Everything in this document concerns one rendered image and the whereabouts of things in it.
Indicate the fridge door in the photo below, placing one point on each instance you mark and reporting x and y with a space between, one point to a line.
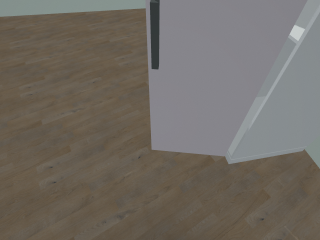
214 56

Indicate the handle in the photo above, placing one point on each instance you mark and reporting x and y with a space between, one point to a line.
155 32

